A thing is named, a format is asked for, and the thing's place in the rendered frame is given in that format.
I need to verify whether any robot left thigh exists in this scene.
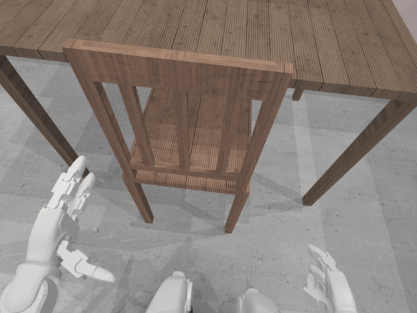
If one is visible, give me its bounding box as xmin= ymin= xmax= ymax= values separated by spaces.
xmin=145 ymin=276 xmax=193 ymax=313

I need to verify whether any table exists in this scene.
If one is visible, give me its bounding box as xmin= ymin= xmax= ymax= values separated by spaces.
xmin=0 ymin=0 xmax=417 ymax=206

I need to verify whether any robot left hand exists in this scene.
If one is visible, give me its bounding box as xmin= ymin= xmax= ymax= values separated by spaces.
xmin=26 ymin=155 xmax=117 ymax=284

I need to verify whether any chair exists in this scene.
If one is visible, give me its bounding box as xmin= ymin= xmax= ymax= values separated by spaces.
xmin=62 ymin=38 xmax=293 ymax=233

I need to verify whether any robot right hand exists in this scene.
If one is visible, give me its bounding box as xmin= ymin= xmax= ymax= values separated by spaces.
xmin=304 ymin=244 xmax=358 ymax=313

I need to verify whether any right robot shin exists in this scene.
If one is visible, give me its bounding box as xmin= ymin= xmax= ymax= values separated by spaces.
xmin=245 ymin=288 xmax=259 ymax=294

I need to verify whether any robot left forearm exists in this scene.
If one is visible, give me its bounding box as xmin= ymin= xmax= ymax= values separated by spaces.
xmin=0 ymin=262 xmax=62 ymax=313

